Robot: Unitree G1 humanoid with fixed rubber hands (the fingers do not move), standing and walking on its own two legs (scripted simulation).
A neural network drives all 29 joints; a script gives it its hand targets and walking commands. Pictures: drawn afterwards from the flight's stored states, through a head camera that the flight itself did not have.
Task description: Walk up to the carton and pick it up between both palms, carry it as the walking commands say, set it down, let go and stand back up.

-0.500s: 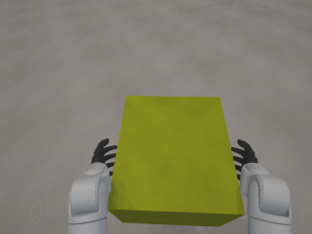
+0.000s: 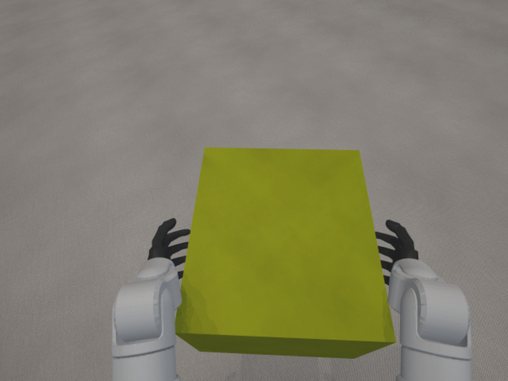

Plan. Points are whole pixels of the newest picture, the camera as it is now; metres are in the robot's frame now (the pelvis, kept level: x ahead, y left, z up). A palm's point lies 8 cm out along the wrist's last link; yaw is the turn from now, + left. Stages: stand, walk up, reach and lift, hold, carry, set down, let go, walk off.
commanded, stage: carry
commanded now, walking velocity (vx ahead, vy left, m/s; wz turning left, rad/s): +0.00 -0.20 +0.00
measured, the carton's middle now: (278, 252) +0.34 -0.02 +0.01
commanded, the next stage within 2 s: none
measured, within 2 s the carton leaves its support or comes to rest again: neither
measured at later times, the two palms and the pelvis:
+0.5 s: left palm (261, 317) +0.19 +0.02 +0.09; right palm out of the picture +0.19 -0.33 +0.09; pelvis -0.07 -0.15 +0.00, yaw -2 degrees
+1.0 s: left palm out of the picture +0.11 -0.11 +0.09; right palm out of the picture +0.12 -0.45 +0.09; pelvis -0.14 -0.28 +0.00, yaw -1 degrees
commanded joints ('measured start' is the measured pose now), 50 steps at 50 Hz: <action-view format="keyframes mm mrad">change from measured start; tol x32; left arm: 1 -515 -904 -706 -130 -440 9 -326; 50 -507 -823 -734 -131 -479 24 -340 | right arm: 1 -655 949 810 -109 498 0 376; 50 -462 869 772 -55 410 -7 347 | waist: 1 22 -195 -329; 10 -1 271 -387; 34 27 -234 -365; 39 3 345 -258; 50 -15 -238 -346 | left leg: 1 -96 -90 54 222 -73 19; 8 243 -97 77 -381 231 90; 11 478 373 -441 -510 634 297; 18 360 172 -46 -416 678 175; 22 252 121 -14 -285 555 113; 25 -98 -93 74 121 -153 2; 36 273 -101 83 -379 171 96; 38 486 284 -391 -560 318 191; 50 29 -87 48 -171 98 34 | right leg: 1 306 -225 214 -245 337 -170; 8 241 -172 116 -184 252 -118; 13 -225 -2 145 424 -165 -7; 23 328 -82 123 -293 101 11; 25 398 -318 334 -239 536 -146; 36 203 -192 152 -253 100 -120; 41 -228 1 153 386 -136 1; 50 397 -288 361 -264 432 -31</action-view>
